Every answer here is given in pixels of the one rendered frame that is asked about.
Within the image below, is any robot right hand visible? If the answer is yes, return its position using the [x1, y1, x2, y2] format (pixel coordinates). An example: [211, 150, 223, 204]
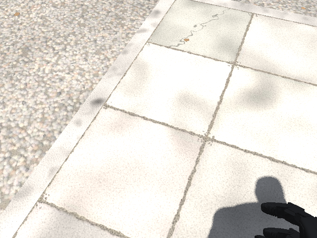
[255, 202, 317, 238]

